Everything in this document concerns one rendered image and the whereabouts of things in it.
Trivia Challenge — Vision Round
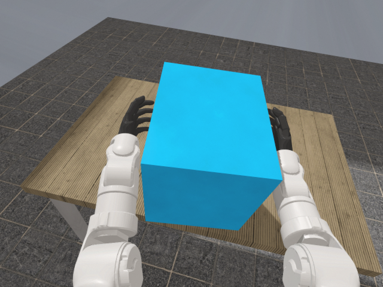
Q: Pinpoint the robot right upper arm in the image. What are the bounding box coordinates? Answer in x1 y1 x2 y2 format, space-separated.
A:
282 243 359 287

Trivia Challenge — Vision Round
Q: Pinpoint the carton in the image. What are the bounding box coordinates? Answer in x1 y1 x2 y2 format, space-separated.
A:
141 62 282 230

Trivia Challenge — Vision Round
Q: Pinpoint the robot right hand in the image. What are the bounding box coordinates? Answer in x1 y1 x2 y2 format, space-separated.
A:
268 107 293 151

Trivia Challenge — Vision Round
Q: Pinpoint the robot left forearm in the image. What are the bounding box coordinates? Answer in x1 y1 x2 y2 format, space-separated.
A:
73 133 140 287

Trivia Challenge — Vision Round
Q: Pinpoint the robot left hand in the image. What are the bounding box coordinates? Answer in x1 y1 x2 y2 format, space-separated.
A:
118 96 154 136

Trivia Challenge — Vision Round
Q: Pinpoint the robot left upper arm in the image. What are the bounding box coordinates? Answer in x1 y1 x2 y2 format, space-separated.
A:
74 242 143 287

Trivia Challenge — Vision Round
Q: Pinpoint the robot right forearm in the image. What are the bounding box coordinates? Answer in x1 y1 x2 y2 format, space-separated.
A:
273 149 360 287

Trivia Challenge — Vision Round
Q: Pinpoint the table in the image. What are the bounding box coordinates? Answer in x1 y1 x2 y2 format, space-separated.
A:
20 76 382 287

